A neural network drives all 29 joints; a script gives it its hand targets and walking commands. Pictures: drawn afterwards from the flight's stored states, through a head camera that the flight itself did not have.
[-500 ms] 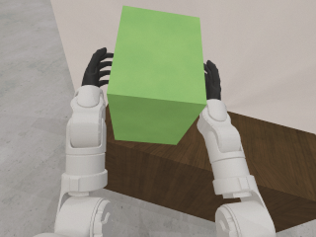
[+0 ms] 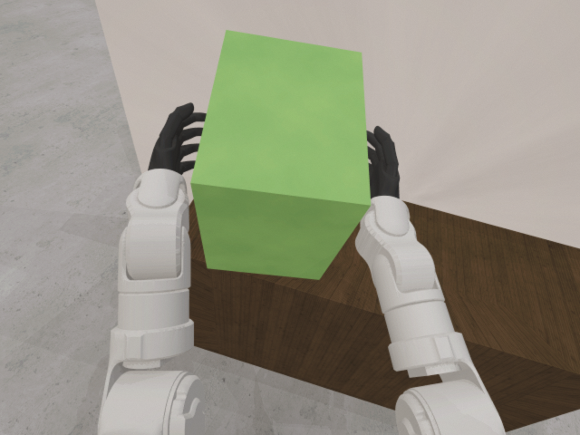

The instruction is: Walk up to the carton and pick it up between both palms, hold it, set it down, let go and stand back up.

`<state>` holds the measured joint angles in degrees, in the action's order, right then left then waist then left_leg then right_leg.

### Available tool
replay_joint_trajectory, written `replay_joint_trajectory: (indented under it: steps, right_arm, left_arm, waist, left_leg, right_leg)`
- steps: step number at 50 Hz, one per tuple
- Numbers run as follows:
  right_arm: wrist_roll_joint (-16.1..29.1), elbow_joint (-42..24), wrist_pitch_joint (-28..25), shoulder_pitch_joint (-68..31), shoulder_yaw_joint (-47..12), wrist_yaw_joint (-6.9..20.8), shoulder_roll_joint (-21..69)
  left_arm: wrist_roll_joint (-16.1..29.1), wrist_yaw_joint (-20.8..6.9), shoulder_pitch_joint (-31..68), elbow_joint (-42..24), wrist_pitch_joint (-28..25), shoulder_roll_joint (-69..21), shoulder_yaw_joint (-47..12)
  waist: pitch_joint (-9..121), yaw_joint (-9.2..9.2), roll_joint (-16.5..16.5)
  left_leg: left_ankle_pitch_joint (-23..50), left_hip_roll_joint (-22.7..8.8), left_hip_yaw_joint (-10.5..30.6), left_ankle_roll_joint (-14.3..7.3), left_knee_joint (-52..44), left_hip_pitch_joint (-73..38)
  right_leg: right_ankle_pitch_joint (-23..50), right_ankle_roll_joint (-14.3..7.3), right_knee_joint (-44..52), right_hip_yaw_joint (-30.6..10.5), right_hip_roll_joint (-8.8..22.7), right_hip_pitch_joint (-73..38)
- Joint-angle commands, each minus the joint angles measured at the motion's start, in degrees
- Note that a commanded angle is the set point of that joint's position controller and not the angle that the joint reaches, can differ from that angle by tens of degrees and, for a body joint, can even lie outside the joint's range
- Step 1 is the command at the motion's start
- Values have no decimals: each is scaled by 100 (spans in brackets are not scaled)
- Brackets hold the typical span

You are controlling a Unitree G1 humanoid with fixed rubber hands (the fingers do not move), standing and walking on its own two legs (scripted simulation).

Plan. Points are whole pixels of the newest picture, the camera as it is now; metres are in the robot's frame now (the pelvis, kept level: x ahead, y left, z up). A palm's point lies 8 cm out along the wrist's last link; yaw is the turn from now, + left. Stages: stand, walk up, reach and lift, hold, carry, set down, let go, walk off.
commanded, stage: set down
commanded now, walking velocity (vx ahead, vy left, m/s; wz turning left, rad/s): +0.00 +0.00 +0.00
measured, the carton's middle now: (278, 169) +0.41 +0.00 +0.14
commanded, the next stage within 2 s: none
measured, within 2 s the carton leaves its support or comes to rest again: neither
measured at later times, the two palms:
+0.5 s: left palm (190, 186) +0.40 +0.12 +0.12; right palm (377, 208) +0.37 -0.14 +0.11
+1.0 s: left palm (201, 181) +0.42 +0.10 +0.11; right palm (379, 210) +0.38 -0.15 +0.10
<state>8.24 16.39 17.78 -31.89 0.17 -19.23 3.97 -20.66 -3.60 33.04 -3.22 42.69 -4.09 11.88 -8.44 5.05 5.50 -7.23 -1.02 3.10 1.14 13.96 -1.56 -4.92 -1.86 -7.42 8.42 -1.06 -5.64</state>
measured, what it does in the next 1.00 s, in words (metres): stands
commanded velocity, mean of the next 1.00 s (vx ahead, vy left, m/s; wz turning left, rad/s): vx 0.00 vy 0.00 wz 0.00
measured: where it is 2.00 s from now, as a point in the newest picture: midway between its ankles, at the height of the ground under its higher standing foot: outside the picture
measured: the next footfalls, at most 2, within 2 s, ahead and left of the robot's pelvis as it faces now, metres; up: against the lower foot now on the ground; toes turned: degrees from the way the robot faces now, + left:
none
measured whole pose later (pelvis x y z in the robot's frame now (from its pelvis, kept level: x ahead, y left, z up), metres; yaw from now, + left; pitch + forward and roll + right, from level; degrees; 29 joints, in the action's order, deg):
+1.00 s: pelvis +0.04 +0.02 +0.00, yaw -1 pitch -4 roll +0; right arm 0.1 31.5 -10.6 -26.4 9.0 -12.6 5.8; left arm -20.2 -0.5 28.1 16.4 12.5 -8.4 12.0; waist -7.5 5.4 3.2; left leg -8.0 0.5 1.9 -0.4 9.9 -2.0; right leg -4.5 -0.1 -2.1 6.9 0.2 -6.5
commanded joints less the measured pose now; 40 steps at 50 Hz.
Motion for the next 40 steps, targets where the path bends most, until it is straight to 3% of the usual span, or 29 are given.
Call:
replay_joint_trajectory:
  steps: [1, 7, 11, 15, 18, 21, 26, 33, 40]
  right_arm:
    - [209, -1451, -399, -3404, -1645, 572, 1762]
    - [-152, -1147, -846, -3285, -1111, 762, 1589]
    - [-649, -541, -1445, -2854, -542, 1045, 1419]
    - [-1053, 98, -2048, -2508, -175, 1276, 1358]
    - [-1172, 423, -2441, -2503, -217, 1371, 1452]
    - [-1169, 530, -2751, -2748, -468, 1386, 1674]
    - [-1091, 431, -3005, -2814, -1025, 1345, 2122]
    - [-878, 371, -2942, -2338, -1270, 1253, 2104]
    - [-801, 184, -2942, -2190, -1269, 1200, 1978]
  left_arm:
    - [894, -608, 2780, -618, -430, -2188, -2257]
    - [679, -620, 2647, -182, -818, -2104, -1980]
    - [395, -679, 2317, 386, -1408, -1913, -1568]
    - [226, -606, 2150, 857, -2094, -1861, -1346]
    - [248, -452, 2273, 1137, -2648, -2019, -1453]
    - [338, -289, 2572, 1248, -3087, -2395, -1770]
    - [385, -162, 2614, 1234, -3457, -2996, -2234]
    - [331, -231, 1995, 1245, -3256, -2875, -2099]
    - [332, -277, 1828, 1128, -3167, -2756, -2103]
  waist:
    - [2826, 52, -594]
    - [2587, 71, -686]
    - [2034, 15, -715]
    - [1703, -47, -663]
    - [1872, -56, -599]
    - [2479, -49, -585]
    - [3385, -61, -619]
    - [2947, -117, -420]
    - [2759, -6, -433]
  left_leg:
    - [1271, 328, -310, 76, -5, -69]
    - [572, 311, -376, 104, -152, -28]
    - [-255, 265, -428, 90, -459, 175]
    - [-366, 245, -446, 157, -626, 48]
    - [40, 242, -394, 199, -636, -145]
    - [898, 242, -300, 221, -475, -421]
    - [2220, 256, -180, 194, -212, -514]
    - [2264, 265, -147, 77, -294, -292]
    - [2209, 279, -122, 116, -314, -288]
  right_leg:
    - [1764, 485, -361, -95, -43, -1067]
    - [1190, 503, -307, 10, -57, -929]
    - [556, 511, -217, 56, -11, -864]
    - [260, 490, -39, 60, -19, -683]
    - [720, 495, 21, 32, -55, -697]
    - [1558, 460, -13, -41, -108, -856]
    - [2809, 401, -146, -221, -118, -1277]
    - [3174, 458, -202, -323, -79, -1627]
    - [3289, 492, -210, -304, -78, -1645]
